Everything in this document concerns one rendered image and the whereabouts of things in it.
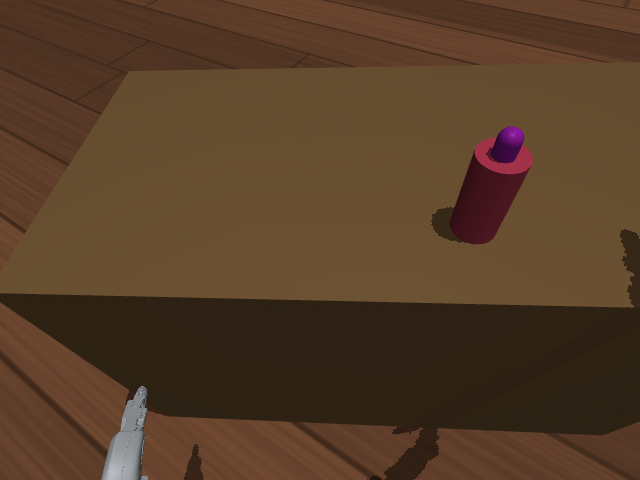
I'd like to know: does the left robot hand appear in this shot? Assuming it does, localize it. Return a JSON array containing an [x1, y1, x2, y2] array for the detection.
[[101, 386, 148, 480]]

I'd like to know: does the bottle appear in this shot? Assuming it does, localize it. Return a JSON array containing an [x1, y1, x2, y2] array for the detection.
[[450, 126, 533, 244]]

